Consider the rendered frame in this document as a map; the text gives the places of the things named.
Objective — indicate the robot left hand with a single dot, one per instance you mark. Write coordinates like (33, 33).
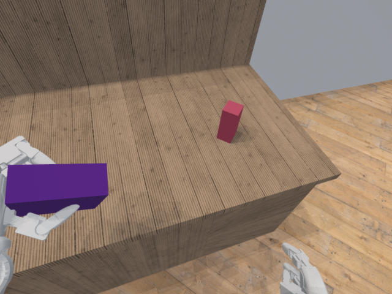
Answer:
(19, 152)

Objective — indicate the robot right hand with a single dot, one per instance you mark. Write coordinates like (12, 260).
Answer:
(306, 281)

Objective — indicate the robot left forearm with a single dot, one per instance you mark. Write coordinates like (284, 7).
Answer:
(6, 264)

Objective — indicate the sponge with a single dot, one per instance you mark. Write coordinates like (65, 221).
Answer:
(48, 188)

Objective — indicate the table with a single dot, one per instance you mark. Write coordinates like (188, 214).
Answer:
(141, 85)

